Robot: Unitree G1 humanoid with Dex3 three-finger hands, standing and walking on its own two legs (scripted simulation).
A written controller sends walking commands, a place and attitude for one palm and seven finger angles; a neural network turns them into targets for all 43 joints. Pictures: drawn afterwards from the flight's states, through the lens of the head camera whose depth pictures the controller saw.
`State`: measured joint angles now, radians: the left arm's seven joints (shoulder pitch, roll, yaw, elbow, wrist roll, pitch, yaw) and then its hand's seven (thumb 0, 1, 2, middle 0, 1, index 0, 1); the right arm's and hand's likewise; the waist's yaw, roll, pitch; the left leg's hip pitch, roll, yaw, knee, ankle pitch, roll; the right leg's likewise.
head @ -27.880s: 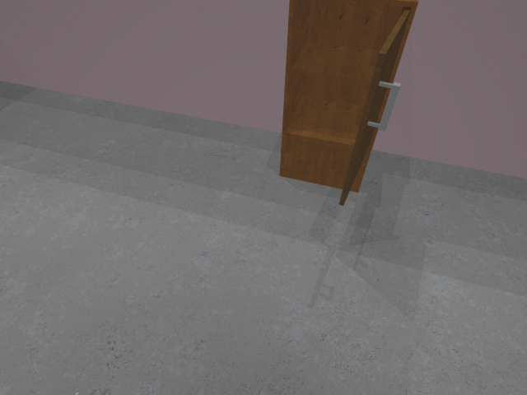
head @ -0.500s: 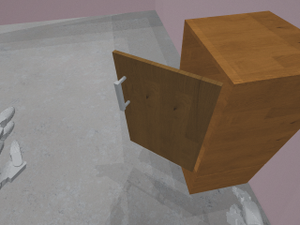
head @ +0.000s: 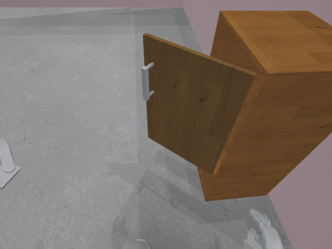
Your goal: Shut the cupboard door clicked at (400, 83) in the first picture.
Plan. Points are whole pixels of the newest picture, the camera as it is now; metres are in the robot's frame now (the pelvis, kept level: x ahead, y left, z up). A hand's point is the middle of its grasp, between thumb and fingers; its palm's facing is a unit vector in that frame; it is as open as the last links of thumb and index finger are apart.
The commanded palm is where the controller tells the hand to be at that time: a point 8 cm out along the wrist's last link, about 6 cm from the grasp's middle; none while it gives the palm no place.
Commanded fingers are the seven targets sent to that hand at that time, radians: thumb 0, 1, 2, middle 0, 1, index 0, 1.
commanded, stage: step back with the hand held close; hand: left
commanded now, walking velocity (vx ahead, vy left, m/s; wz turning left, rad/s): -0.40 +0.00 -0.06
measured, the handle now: (148, 82) +0.71 +0.13 -0.02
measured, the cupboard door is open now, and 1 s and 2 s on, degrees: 49 49 49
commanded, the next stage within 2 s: stop stepping back and stand still in 0.36 s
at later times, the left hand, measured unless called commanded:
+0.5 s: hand out of the picture +0.09 +0.27 +0.19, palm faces +0.45 -0.79 -0.41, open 7.4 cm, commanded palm +0.04 +0.31 +0.20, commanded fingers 0.00 0.90 0.90 -0.20 -0.30 -0.20 -0.30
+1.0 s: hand out of the picture +0.04 +0.34 +0.18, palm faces +0.45 -0.84 -0.31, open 7.4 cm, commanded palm -0.04 +0.37 +0.20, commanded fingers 0.00 0.90 0.90 -0.20 -0.30 -0.20 -0.30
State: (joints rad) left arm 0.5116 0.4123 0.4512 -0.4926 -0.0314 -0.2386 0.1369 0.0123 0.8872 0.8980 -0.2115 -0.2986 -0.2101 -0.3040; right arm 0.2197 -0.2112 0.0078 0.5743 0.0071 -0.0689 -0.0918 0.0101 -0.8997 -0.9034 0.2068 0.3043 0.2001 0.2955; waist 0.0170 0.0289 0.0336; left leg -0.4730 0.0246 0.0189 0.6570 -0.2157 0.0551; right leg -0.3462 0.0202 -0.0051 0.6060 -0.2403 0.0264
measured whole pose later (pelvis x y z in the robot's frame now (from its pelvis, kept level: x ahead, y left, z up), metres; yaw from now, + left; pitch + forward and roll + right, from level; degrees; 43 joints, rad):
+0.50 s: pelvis -0.11 +0.01 +0.00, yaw -2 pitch +0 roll -3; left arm 0.52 0.43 0.43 -0.52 -0.06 -0.28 0.16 0.01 0.89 0.90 -0.21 -0.30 -0.21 -0.30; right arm 0.18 -0.19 -0.01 0.68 -0.01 -0.11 -0.07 0.01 -0.90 -0.90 0.21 0.30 0.20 0.30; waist 0.04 0.02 -0.01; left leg -0.58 0.05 0.07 0.63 -0.21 -0.02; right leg -0.20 0.04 0.04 0.58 -0.38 0.02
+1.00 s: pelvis -0.20 +0.08 +0.01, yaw -5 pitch -3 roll -3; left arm 0.40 0.40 0.43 -0.40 -0.04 -0.15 0.19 0.01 0.89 0.90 -0.21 -0.30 -0.21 -0.30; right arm 0.26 -0.21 0.01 0.68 0.00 -0.08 -0.09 0.01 -0.90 -0.90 0.20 0.30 0.20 0.30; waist -0.01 -0.03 -0.02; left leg -0.36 0.01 0.04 0.62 -0.21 0.06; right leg -0.38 0.03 0.00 0.87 -0.44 -0.02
